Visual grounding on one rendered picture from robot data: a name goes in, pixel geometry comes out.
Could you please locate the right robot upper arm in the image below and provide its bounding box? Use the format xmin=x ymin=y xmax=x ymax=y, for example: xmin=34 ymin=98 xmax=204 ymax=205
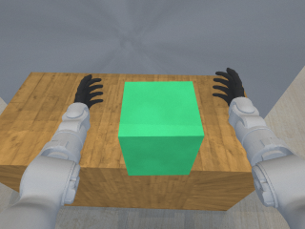
xmin=251 ymin=154 xmax=305 ymax=229

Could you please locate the left robot upper arm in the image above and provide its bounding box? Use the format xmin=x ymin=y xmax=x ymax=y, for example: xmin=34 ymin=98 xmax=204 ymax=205
xmin=0 ymin=155 xmax=81 ymax=229

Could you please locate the robot left hand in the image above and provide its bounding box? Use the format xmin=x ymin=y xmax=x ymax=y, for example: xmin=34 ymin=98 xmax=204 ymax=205
xmin=73 ymin=74 xmax=104 ymax=109

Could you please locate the carton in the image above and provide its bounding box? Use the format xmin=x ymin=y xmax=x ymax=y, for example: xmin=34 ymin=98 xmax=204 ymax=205
xmin=118 ymin=81 xmax=205 ymax=176

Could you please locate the robot left forearm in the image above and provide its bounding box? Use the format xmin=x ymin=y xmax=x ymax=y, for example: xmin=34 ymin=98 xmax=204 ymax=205
xmin=19 ymin=102 xmax=91 ymax=198

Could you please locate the robot right forearm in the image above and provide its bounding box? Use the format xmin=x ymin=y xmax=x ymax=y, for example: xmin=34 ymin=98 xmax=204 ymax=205
xmin=228 ymin=96 xmax=305 ymax=167

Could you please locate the robot right hand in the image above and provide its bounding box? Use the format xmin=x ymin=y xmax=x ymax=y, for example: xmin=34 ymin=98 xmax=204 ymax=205
xmin=213 ymin=68 xmax=245 ymax=107

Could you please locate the pedestal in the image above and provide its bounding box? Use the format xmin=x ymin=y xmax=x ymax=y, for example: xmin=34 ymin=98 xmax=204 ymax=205
xmin=0 ymin=72 xmax=255 ymax=211

